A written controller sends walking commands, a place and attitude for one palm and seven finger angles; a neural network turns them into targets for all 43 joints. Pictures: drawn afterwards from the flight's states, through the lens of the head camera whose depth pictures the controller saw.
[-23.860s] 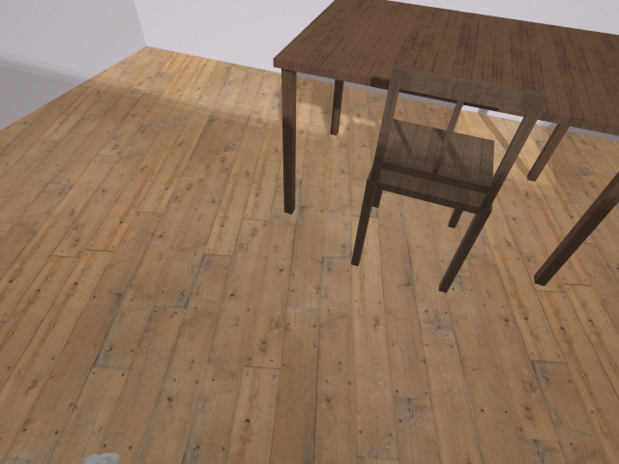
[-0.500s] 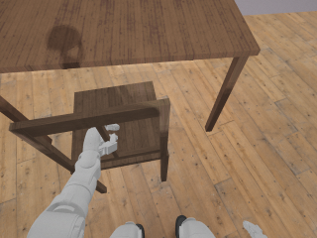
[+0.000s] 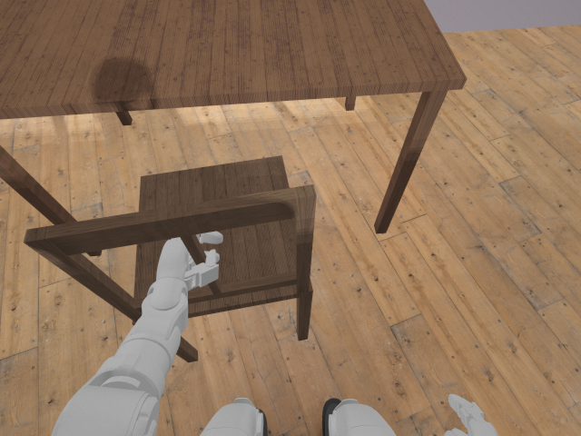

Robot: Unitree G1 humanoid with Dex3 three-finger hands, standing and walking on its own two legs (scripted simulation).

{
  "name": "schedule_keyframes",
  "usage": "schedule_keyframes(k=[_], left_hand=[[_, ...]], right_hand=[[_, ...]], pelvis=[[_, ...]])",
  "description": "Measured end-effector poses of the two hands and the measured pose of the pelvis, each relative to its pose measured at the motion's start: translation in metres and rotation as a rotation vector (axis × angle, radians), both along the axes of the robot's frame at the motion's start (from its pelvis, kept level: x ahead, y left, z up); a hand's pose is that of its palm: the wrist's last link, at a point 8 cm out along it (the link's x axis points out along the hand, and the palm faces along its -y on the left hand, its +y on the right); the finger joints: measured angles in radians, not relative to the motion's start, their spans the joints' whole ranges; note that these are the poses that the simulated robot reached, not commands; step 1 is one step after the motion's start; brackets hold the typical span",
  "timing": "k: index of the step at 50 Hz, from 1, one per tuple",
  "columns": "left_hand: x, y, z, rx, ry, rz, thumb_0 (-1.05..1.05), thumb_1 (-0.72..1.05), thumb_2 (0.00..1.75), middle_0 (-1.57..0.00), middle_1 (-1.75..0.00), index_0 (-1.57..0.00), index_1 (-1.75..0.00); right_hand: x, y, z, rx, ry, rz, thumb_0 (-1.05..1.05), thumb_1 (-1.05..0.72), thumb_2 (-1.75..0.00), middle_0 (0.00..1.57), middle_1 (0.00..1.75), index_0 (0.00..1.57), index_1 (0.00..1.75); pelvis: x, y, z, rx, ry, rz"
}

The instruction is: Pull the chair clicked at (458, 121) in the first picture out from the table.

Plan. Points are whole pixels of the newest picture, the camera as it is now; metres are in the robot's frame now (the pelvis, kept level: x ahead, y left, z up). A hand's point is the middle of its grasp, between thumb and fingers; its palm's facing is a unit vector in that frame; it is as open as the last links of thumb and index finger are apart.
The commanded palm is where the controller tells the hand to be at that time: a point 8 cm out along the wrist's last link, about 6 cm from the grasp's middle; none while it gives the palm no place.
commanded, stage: step backward, pulling the chair out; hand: left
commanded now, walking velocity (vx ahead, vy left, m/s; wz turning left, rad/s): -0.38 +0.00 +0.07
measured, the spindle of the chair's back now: (203, 264) +0.38 +0.15 -0.09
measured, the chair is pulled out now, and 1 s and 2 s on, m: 0.22 0.40 0.60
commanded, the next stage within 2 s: stop walking, hand still on the chair in 1.40 s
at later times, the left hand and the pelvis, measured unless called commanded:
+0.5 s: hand (213, 313) +0.29 +0.12 -0.06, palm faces +0.02 -0.98 -0.19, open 4.9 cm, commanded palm +0.27 +0.17 -0.05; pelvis -0.08 -0.01 +0.00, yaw +1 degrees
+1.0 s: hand (203, 396) +0.18 +0.12 -0.05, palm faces -0.04 -0.98 -0.18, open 4.9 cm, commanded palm +0.17 +0.17 -0.05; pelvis -0.18 +0.00 +0.00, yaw +1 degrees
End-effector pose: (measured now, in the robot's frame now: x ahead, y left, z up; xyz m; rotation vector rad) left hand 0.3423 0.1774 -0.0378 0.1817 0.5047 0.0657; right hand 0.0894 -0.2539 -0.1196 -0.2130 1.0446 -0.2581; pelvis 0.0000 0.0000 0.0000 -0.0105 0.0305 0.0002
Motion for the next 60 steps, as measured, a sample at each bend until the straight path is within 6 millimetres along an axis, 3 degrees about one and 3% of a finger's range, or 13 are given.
schedule_keyframes(k=[8, 16, 21, 28, 33, 41, 52, 60], left_hand=[[-0.017, 0.003, 0.000, -0.008, 0.006, -0.045, 0.02, 0.76, 0.81, -0.30, -1.18, -0.49, -1.45], [-0.035, 0.000, 0.001, 0.006, 0.005, -0.010, 0.02, 0.75, 0.83, -0.32, -1.17, -0.49, -1.45], [-0.055, -0.005, 0.001, 0.007, 0.007, 0.013, 0.02, 0.74, 0.82, -0.33, -1.15, -0.49, -1.45], [-0.087, -0.008, 0.002, -0.010, 0.021, -0.020, 0.02, 0.76, 0.81, -0.29, -1.18, -0.49, -1.45], [-0.109, -0.006, 0.003, -0.013, 0.021, -0.046, 0.01, 0.76, 0.81, -0.28, -1.20, -0.49, -1.45], [-0.139, -0.007, 0.003, 0.000, 0.024, -0.010, 0.01, 0.75, 0.82, -0.31, -1.18, -0.49, -1.45], [-0.192, -0.005, 0.005, -0.009, 0.020, -0.054, 0.00, 0.76, 0.81, -0.28, -1.19, -0.49, -1.45], [-0.227, -0.007, 0.005, 0.014, 0.013, -0.026, 0.00, 0.75, 0.82, -0.31, -1.20, -0.49, -1.45]], right_hand=[[-0.027, -0.001, 0.011, -0.061, 0.035, 0.026, 0.01, -0.90, -0.90, 0.20, 0.30, 0.20, 0.30], [-0.047, 0.006, 0.000, 0.028, 0.035, 0.042, 0.01, -0.90, -0.90, 0.20, 0.30, 0.20, 0.30], [-0.066, -0.005, -0.003, 0.034, 0.017, -0.003, 0.01, -0.90, -0.90, 0.21, 0.30, 0.20, 0.30], [-0.093, -0.018, 0.006, -0.063, 0.047, 0.033, 0.01, -0.90, -0.90, 0.20, 0.30, 0.20, 0.30], [-0.108, -0.011, 0.012, -0.066, 0.061, 0.059, 0.01, -0.90, -0.90, 0.20, 0.30, 0.20, 0.30], [-0.131, 0.001, 0.000, 0.030, 0.022, 0.048, 0.01, -0.90, -0.90, 0.20, 0.30, 0.20, 0.30], [-0.194, -0.001, 0.010, -0.041, 0.034, 0.045, 0.01, -0.90, -0.90, 0.20, 0.30, 0.20, 0.30], [-0.235, -0.002, -0.002, 0.028, 0.051, 0.055, 0.01, -0.90, -0.90, 0.21, 0.30, 0.20, 0.30]], pelvis=[[-0.018, 0.011, 0.003, 0.017, 0.007, 0.007], [-0.045, -0.007, 0.002, -0.008, -0.004, -0.018], [-0.064, -0.014, 0.001, -0.010, -0.006, -0.010], [-0.088, -0.001, 0.002, 0.004, 0.016, 0.049], [-0.107, 0.001, 0.005, 0.025, 0.013, 0.031], [-0.142, -0.012, 0.004, -0.010, -0.006, 0.018], [-0.191, 0.003, 0.005, 0.005, -0.009, 0.017], [-0.230, -0.015, 0.003, -0.024, -0.021, -0.005]])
